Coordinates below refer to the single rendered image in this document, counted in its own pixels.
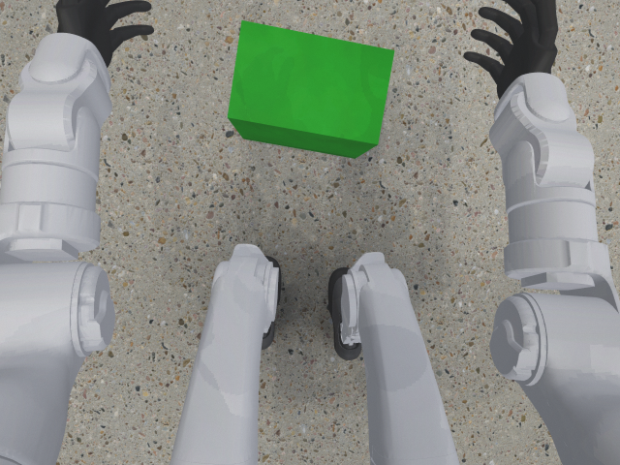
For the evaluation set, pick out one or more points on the left robot hand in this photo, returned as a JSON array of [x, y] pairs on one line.
[[92, 21]]

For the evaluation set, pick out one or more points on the robot right forearm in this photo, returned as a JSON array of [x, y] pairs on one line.
[[547, 168]]

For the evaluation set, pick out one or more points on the robot right upper arm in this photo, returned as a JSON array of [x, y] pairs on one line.
[[564, 352]]

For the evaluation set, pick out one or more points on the carton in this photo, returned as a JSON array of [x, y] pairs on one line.
[[308, 91]]

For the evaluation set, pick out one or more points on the left robot foot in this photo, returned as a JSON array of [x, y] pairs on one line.
[[268, 337]]

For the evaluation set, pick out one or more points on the right robot hand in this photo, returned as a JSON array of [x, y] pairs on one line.
[[533, 49]]

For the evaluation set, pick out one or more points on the robot left forearm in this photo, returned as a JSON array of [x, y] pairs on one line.
[[51, 154]]

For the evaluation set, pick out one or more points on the left robot thigh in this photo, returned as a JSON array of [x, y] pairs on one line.
[[219, 420]]

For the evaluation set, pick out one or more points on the robot left upper arm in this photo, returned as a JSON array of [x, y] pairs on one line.
[[52, 316]]

